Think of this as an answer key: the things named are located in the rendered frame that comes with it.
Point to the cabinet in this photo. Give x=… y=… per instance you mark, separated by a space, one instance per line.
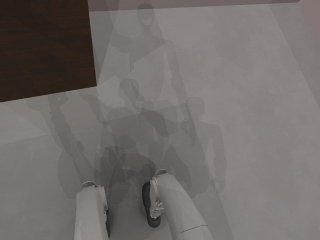
x=45 y=48

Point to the robot thigh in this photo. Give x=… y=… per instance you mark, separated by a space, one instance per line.
x=90 y=209
x=184 y=219

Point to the robot right thigh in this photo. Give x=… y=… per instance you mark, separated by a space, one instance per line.
x=184 y=219

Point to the robot left thigh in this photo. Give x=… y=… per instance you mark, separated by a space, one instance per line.
x=90 y=209

